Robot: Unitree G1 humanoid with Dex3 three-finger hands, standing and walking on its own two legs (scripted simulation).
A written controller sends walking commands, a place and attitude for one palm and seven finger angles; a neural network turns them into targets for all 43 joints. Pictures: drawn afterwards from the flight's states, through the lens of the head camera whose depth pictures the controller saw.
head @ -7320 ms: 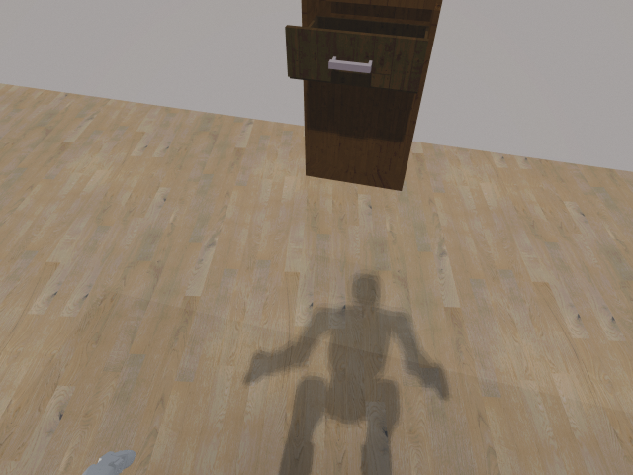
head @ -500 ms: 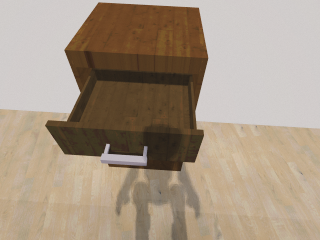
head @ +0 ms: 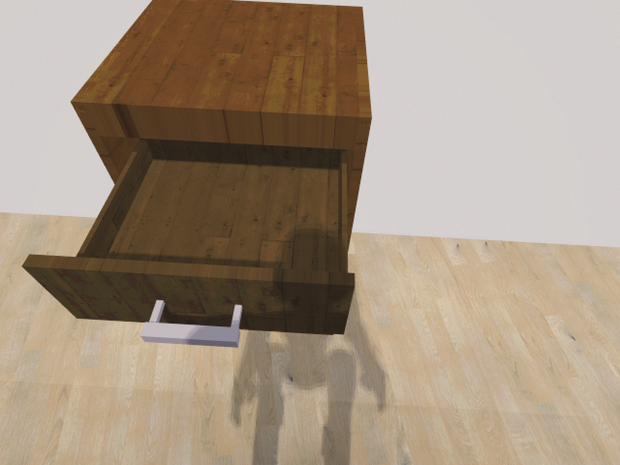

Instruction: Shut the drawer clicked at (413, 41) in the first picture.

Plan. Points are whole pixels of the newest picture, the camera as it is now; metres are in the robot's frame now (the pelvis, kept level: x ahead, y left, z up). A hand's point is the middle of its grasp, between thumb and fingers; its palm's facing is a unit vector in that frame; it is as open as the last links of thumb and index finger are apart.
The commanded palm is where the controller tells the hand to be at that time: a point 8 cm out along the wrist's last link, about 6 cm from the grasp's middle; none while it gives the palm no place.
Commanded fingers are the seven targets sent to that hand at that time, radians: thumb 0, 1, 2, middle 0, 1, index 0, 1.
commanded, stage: come to a stop and stand still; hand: left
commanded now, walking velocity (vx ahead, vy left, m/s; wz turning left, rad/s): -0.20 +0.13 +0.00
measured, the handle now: (195, 321) +0.31 +0.19 -0.04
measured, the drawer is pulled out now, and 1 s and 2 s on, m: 0.28 0.28 0.28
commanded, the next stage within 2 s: look again from close up in 1.46 s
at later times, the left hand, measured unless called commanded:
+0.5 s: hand out of the picture +0.03 +0.23 -0.17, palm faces -0.02 -0.96 -0.29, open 7.4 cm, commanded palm none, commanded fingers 0.00 0.90 0.90 -0.20 -0.30 -0.20 -0.30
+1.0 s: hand out of the picture -0.04 +0.26 -0.18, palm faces +0.00 -0.98 -0.18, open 7.4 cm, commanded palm none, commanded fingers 0.00 0.90 0.90 -0.20 -0.30 -0.20 -0.30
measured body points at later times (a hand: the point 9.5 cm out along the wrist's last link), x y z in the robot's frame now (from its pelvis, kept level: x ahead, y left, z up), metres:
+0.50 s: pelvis -0.02 +0.03 -0.01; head -0.01 +0.02 +0.44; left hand +0.03 +0.28 -0.14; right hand +0.06 -0.21 -0.15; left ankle +0.00 +0.10 -0.73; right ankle -0.07 -0.06 -0.72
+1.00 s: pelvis -0.07 +0.08 -0.01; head -0.07 +0.10 +0.44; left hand -0.04 +0.31 -0.17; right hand -0.09 -0.16 -0.15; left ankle -0.01 +0.11 -0.73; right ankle -0.08 -0.06 -0.72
